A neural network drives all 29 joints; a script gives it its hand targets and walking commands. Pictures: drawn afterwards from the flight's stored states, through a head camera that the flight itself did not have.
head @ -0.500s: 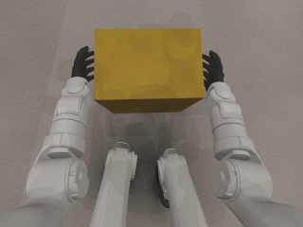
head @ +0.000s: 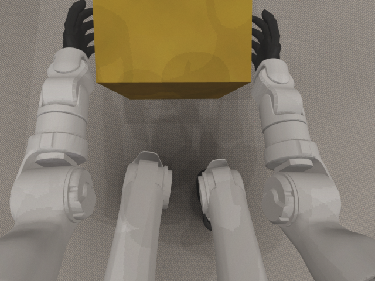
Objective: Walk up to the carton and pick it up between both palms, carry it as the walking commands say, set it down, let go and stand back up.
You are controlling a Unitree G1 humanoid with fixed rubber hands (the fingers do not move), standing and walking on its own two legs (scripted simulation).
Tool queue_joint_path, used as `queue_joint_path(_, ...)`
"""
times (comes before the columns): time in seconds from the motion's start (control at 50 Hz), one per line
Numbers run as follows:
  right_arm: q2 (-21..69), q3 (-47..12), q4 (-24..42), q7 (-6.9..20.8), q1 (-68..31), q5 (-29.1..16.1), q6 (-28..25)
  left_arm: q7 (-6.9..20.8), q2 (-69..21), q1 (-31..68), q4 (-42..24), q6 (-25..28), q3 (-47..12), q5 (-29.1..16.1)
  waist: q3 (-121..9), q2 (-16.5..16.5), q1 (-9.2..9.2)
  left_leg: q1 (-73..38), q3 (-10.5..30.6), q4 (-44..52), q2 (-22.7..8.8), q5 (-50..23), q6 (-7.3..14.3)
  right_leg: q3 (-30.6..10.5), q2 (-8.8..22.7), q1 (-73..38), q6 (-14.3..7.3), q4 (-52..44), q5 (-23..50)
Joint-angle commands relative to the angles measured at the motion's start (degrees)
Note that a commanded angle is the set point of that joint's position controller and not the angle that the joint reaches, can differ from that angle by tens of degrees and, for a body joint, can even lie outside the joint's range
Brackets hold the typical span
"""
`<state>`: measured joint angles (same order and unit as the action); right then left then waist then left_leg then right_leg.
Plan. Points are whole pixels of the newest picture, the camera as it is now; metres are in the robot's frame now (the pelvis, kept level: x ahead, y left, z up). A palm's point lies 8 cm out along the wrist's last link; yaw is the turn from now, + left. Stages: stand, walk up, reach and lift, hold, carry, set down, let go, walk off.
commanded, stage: set down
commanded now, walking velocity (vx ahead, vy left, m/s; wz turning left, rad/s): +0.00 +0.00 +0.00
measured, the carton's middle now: (174, 54) +0.52 +0.07 -0.23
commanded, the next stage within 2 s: none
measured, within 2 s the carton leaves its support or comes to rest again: rests again in 0.68 s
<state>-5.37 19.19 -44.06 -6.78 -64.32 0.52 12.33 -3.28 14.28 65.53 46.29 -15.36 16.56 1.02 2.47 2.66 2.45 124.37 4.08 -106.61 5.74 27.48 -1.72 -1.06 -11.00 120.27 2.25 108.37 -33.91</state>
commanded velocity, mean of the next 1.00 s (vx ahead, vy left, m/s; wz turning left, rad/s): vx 0.00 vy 0.00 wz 0.00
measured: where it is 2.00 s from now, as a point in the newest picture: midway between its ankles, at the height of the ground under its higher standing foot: (177, 204)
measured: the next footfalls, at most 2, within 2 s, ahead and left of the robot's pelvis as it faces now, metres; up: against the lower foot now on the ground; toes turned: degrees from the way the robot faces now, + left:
none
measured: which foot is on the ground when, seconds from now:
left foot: down 0.00-1.00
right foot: down 0.00-1.00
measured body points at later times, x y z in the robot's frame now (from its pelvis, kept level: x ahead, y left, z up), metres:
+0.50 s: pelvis -0.03 +0.00 -0.06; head +0.34 +0.05 +0.19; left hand +0.53 +0.24 -0.22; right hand +0.54 -0.11 -0.21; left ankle +0.11 +0.12 -0.42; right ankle +0.09 -0.11 -0.42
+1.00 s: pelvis -0.03 +0.01 -0.07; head +0.33 +0.05 +0.18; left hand +0.51 +0.23 -0.24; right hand +0.53 -0.11 -0.24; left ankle +0.11 +0.12 -0.42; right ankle +0.09 -0.10 -0.42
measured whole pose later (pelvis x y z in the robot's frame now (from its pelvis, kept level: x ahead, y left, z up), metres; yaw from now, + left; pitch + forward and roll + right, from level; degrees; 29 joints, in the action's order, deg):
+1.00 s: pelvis -0.03 +0.01 -0.07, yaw +0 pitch +28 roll -2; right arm -13.4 16.4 -52.7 -6.8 -81.0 -3.4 14.0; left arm -4.8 20.0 83.8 56.1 -14.2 12.7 -3.7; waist 29.5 3.2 3.5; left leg 122.9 1.0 -122.4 4.2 27.7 -0.1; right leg 0.3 -10.0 118.8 3.1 124.7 -34.6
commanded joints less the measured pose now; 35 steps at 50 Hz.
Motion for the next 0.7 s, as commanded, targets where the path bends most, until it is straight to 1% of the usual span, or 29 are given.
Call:
queue_joint_path(0.0, 52.1, -25.9, 7.0, 11.0, -34.3, -4.8, -1.3, 11.4, -52.4, 34.9, -11.9, 4.6, -25.4, -6.9, -77.2, -4.1, 2.23, -49.4, -4.1, 3.0, 0.0, -28.0, 0.0, 3.0, -0.4, -21.8, -0.6, -5.0, 22.4)
queue_joint_path(0.02, 50.3, -25.1, 6.1, 11.3, -38.4, -4.3, -1.0, 11.5, -50.8, 36.4, -8.9, 4.4, -23.4, -6.2, -74.6, -3.5, 3.80, -47.9, -4.4, 2.6, 0.3, -24.4, 0.1, 3.2, -0.2, -20.0, -0.5, -4.8, 18.6)
queue_joint_path(0.04, 49.4, -24.8, 7.6, 11.3, -37.9, -4.2, -1.3, 11.7, -52.1, 35.3, -8.8, 4.0, -23.8, -5.8, -74.8, -4.0, 1.14, -47.2, -3.7, 2.1, 0.0, -23.7, 0.3, 3.4, -0.9, -18.8, -0.8, -4.2, 17.8)
queue_joint_path(0.08, 50.1, -25.7, 8.6, 11.7, -40.4, -5.1, -0.7, 11.8, -52.1, 43.4, -16.1, 4.5, -28.0, -9.4, -82.4, -5.4, 1.27, -51.6, -4.0, 0.9, 0.1, -25.0, 0.1, 4.3, -0.6, -20.0, -0.9, -1.5, 17.7)
queue_joint_path(0.1, 47.1, -25.2, 4.2, 11.1, -41.8, -6.0, -0.1, 11.3, -46.9, 44.2, -10.0, 4.0, -25.1, -7.8, -80.8, -5.4, 2.27, -50.8, -5.6, -0.9, -1.2, -23.0, -0.4, 4.1, 0.7, -21.2, -0.8, -2.4, 16.8)
queue_joint_path(0.12, 48.6, -26.3, 12.8, 11.2, -46.6, -7.3, -1.3, 10.9, -51.6, 44.8, -16.2, 4.5, -26.8, -10.0, -85.9, -4.0, 3.19, -49.9, -5.2, -0.8, 0.0, -21.7, 0.2, 3.9, -0.5, -25.1, -0.8, -1.0, 16.6)
queue_joint_path(0.14, 46.1, -29.0, 12.3, 11.0, -47.7, -8.4, -0.8, 10.4, -48.8, 43.0, -12.7, 4.0, -27.9, -9.9, -89.4, -5.2, 3.12, -55.6, -4.1, -0.8, -0.2, -23.8, 0.6, 4.6, 0.3, -24.4, -0.5, 0.2, 17.1)
queue_joint_path(0.18, 45.7, -31.3, 13.3, 10.5, -51.9, -9.6, 0.0, 9.8, -47.1, 51.9, -18.4, 3.9, -29.5, -12.4, -95.0, -2.1, 2.41, -56.5, -4.6, -2.5, -0.3, -23.5, 0.6, 5.5, 0.5, -29.9, -0.7, 2.2, 17.6)
queue_joint_path(0.2, 44.5, -30.1, 12.5, 11.2, -53.9, -9.9, 0.6, 9.9, -45.3, 56.7, -18.2, 2.9, -29.7, -12.5, -93.8, -3.5, 1.65, -56.9, -4.4, -2.0, -0.3, -19.8, 0.7, 5.5, 0.7, -27.7, -1.0, 2.3, 14.2)
queue_joint_path(0.24, 42.1, -29.4, 9.4, 12.0, -54.4, -8.8, 2.4, 10.1, -44.0, 53.6, -14.1, 1.7, -28.3, -12.2, -91.2, -3.1, 1.13, -56.4, -5.4, -3.8, -0.8, -16.4, 1.1, 4.7, 1.7, -30.2, -2.0, 2.7, 11.3)
queue_joint_path(0.28, 41.3, -30.0, 13.6, 11.4, -58.4, -11.1, 1.4, 9.3, -46.2, 60.2, -18.5, 2.4, -31.9, -14.0, -90.6, -6.6, 0.05, -63.1, -4.1, -5.4, -1.0, -24.3, 0.2, 5.7, 1.3, -25.8, -1.2, 4.4, 14.8)
queue_joint_path(0.3, 42.4, -31.3, 14.7, 11.6, -58.0, -13.0, 1.4, 9.6, -47.8, 60.7, -20.2, 2.8, -31.7, -14.9, -93.9, -6.8, 1.57, -63.8, -5.8, -5.5, -0.5, -21.8, 0.1, 5.5, 0.8, -28.3, -1.2, 3.8, 14.2)
queue_joint_path(0.32, 43.8, -30.7, 12.9, 11.4, -57.4, -12.5, 1.4, 9.8, -48.9, 60.6, -20.6, 2.8, -32.2, -15.8, -93.3, -5.4, 0.96, -59.9, -4.7, -5.8, -0.8, -20.8, 0.7, 5.2, 1.4, -30.4, -1.9, 5.2, 14.4)
queue_joint_path(0.38, 44.0, -29.0, 9.2, 12.1, -57.9, -11.8, 1.2, 10.1, -46.1, 60.8, -13.7, 3.2, -28.5, -15.1, -83.3, -2.7, 1.75, -56.0, -4.3, -5.1, -0.7, -17.2, 1.8, 5.8, 1.7, -24.7, -1.5, 5.4, 11.4)
queue_joint_path(0.4, 45.7, -26.9, 6.1, 12.3, -56.3, -10.2, 1.6, 10.7, -45.9, 57.6, -11.2, 3.1, -27.1, -14.0, -77.6, -1.3, 0.03, -52.7, -3.9, -4.8, -0.8, -16.4, 2.2, 5.4, 2.1, -24.2, -1.3, 4.7, 11.0)
queue_joint_path(0.42, 46.5, -27.3, 7.0, 12.5, -56.5, -10.6, 1.4, 11.4, -47.1, 55.7, -8.8, 2.8, -26.0, -13.1, -77.8, -1.6, 2.23, -50.0, -5.0, -6.7, -0.8, -16.7, 2.3, 4.3, 2.2, -24.5, -1.5, 4.5, 11.2)
queue_joint_path(0.44, 45.4, -25.8, 5.9, 13.0, -54.3, -9.7, 1.5, 11.7, -48.6, 51.7, -5.8, 2.7, -24.7, -12.4, -75.9, -1.5, 0.14, -48.8, -4.3, -6.0, -0.4, -14.9, 2.1, 4.5, 2.3, -24.1, -1.6, 4.3, 10.9)
queue_joint_path(0.46, 45.3, -25.7, 7.1, 13.2, -53.6, -9.4, 1.6, 12.6, -50.5, 50.6, -5.3, 2.4, -24.1, -12.7, -75.7, -0.6, 0.17, -47.5, -4.9, -6.5, 0.1, -15.7, 2.4, 4.6, 2.1, -25.4, -1.9, 3.2, 11.6)
queue_joint_path(0.48, 48.5, -25.6, 4.3, 13.5, -51.5, -9.3, 1.6, 13.3, -51.3, 46.6, 0.3, 2.2, -22.0, -10.0, -71.5, -0.5, 4.32, -44.9, -5.6, -6.7, -0.5, -16.5, 2.3, 4.6, 2.0, -23.6, -1.7, 4.0, 12.0)
queue_joint_path(0.5, 50.6, -25.7, 3.3, 14.1, -50.9, -8.8, 2.0, 14.0, -52.1, 44.7, -0.8, 2.5, -20.1, -8.3, -70.7, -0.5, 6.09, -41.6, -6.7, -7.3, 0.0, -17.4, 3.0, 2.9, 1.9, -24.5, -1.4, 3.3, 13.7)
queue_joint_path(0.52, 50.0, -24.6, 4.6, 14.6, -49.0, -8.4, 1.6, 14.8, -53.3, 42.8, -0.2, 1.9, -19.9, -7.7, -71.5, -0.9, 4.12, -41.4, -6.4, -7.5, -0.4, -16.6, 2.5, 2.8, 1.1, -25.0, -1.7, 4.0, 14.4)
queue_joint_path(0.54, 51.7, -24.3, 0.3, 15.3, -46.2, -7.6, 2.7, 15.4, -50.9, 42.7, 2.0, 1.8, -18.7, -7.2, -67.5, -0.1, 6.64, -39.3, -6.9, -7.6, -0.7, -16.7, 2.6, 2.4, 2.2, -23.4, -1.7, 3.9, 14.3)
queue_joint_path(0.56, 51.6, -23.3, 1.4, 15.2, -46.2, -6.5, 2.6, 15.4, -53.2, 43.8, -0.8, 2.0, -19.5, -8.1, -66.4, 0.4, 3.73, -38.7, -6.9, -7.5, -0.3, -18.3, 2.4, 2.5, 1.5, -23.9, -1.4, 3.2, 15.3)
queue_joint_path(0.58, 52.5, -24.5, 1.8, 15.2, -45.9, -7.0, 2.7, 15.8, -53.6, 43.3, -1.3, 2.3, -19.8, -8.9, -69.0, 1.4, 3.10, -39.7, -6.7, -8.5, -0.2, -20.2, 2.4, 2.6, 1.6, -25.6, -1.0, 3.8, 17.8)
queue_joint_path(0.6, 52.1, -25.0, 3.3, 15.1, -45.5, -8.6, 2.2, 15.7, -50.5, 46.2, -5.2, 2.9, -20.7, -9.7, -69.5, 1.8, 4.23, -40.8, -6.1, -8.0, -0.4, -20.7, 2.3, 3.5, 1.1, -25.4, -0.8, 4.8, 17.6)
queue_joint_path(0.62, 51.9, -25.9, 5.8, 14.8, -47.6, -9.4, 1.3, 15.6, -53.8, 48.3, -7.0, 3.3, -23.6, -10.8, -72.2, -1.2, 3.94, -43.2, -6.3, -9.1, -0.3, -25.2, 1.9, 3.0, 1.1, -23.8, -1.2, 5.1, 20.2)
queue_joint_path(0.64, 53.4, -28.1, 6.7, 14.4, -49.8, -10.9, 1.2, 15.3, -51.1, 50.6, -12.1, 4.0, -25.2, -11.3, -77.0, -1.8, 5.70, -46.4, -6.7, -9.5, -0.6, -28.2, 1.9, 1.7, 0.8, -27.2, -1.0, 5.4, 22.7)
queue_joint_path(0.66, 51.6, -28.3, 7.1, 13.9, -50.6, -10.8, 1.2, 14.8, -49.1, 54.0, -13.8, 4.1, -26.7, -13.3, -78.8, -0.1, 3.41, -46.8, -5.5, -8.7, -0.7, -27.7, 1.9, 2.6, 0.9, -27.9, -1.0, 6.6, 22.8)
queue_joint_path(0.68, 52.8, -29.6, 7.9, 13.4, -51.1, -12.9, 1.0, 14.1, -47.8, 57.6, -17.6, 4.6, -27.5, -13.4, -82.3, -2.3, 5.27, -48.2, -6.2, -9.4, -0.9, -28.5, 1.8, 1.9, 1.2, -29.5, -1.2, 7.1, 23.9)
